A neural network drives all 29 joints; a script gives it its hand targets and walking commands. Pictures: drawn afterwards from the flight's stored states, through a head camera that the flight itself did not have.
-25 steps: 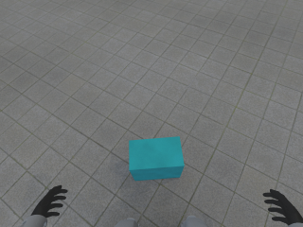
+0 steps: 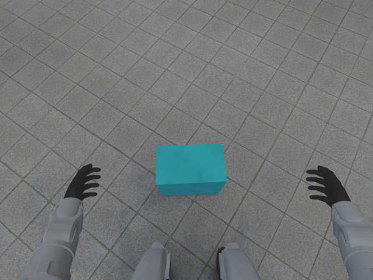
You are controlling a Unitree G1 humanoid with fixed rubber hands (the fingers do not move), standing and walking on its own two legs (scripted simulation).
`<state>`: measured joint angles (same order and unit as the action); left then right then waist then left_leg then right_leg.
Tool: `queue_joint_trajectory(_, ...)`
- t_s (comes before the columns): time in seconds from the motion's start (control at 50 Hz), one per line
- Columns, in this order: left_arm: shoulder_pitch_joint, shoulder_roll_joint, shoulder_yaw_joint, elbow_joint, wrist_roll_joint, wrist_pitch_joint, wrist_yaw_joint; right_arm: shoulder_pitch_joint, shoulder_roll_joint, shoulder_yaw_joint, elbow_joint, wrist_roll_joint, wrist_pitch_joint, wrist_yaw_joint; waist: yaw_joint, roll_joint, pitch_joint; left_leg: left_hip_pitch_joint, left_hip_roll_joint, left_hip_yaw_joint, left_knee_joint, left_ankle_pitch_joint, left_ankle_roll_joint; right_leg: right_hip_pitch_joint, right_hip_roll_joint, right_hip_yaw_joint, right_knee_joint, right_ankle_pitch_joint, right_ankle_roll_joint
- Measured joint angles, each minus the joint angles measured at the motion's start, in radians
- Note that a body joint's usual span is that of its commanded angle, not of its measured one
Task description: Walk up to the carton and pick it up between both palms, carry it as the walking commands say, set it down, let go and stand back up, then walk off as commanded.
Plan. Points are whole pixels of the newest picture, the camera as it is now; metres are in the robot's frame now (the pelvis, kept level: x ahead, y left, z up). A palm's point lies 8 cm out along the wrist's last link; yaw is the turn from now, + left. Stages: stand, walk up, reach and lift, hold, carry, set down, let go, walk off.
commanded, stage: reach and lift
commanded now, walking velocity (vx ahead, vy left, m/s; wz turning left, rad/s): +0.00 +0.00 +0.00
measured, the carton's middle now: (189, 171) +0.50 +0.02 -0.60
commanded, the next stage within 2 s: none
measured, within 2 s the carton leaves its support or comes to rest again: neither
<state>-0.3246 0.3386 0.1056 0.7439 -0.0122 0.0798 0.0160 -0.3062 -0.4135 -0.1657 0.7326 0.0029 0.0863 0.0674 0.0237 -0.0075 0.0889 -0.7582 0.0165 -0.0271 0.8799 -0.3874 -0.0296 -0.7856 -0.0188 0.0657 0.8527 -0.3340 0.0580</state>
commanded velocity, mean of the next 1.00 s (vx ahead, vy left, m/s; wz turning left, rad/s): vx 0.00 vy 0.00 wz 0.00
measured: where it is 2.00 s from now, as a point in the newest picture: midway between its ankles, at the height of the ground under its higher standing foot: outside the picture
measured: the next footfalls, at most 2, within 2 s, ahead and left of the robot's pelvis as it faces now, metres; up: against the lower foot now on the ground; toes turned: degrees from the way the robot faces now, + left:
none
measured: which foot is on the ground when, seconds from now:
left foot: down 0.00-1.00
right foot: down 0.00-1.00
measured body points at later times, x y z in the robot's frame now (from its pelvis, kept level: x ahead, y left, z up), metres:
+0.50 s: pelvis -0.03 -0.01 -0.03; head +0.25 -0.01 +0.32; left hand +0.40 +0.27 -0.14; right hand +0.44 -0.24 -0.15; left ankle +0.02 +0.13 -0.69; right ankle +0.04 -0.15 -0.69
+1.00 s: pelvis -0.02 -0.01 -0.05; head +0.30 -0.01 +0.25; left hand +0.48 +0.26 -0.17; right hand +0.52 -0.22 -0.19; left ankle +0.02 +0.13 -0.69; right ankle +0.04 -0.15 -0.69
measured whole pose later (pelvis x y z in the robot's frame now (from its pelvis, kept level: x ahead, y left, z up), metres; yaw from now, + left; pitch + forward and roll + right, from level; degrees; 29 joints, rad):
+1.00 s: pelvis -0.02 -0.01 -0.05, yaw +0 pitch +45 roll +0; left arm -1.12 0.33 0.33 0.88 -0.02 0.13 -0.02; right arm -1.16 -0.41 -0.30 0.94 -0.04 0.16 0.06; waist 0.07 0.00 0.03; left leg -1.45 0.02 -0.04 0.99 -0.31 -0.04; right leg -1.48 -0.01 0.07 0.96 -0.26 0.05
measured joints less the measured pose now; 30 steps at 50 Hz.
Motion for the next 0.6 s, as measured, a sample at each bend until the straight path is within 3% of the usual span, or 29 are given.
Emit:
queue_joint_trajectory(0.26,-0.283,-0.004,0.028,0.054,-0.036,0.056,0.006,-0.343,0.000,0.000,0.111,0.023,0.038,0.009,0.036,0.009,-0.006,-0.273,0.000,-0.007,0.068,0.042,-0.009,-0.274,0.006,0.000,0.070,0.041,-0.007)
queue_joint_trajectory(0.6,-0.582,-0.004,0.159,0.110,-0.039,0.029,-0.025,-0.601,0.000,-0.044,0.122,0.029,0.044,-0.015,0.040,0.009,-0.041,-0.524,0.000,-0.009,0.088,0.065,-0.011,-0.522,0.008,0.000,0.086,0.066,-0.007)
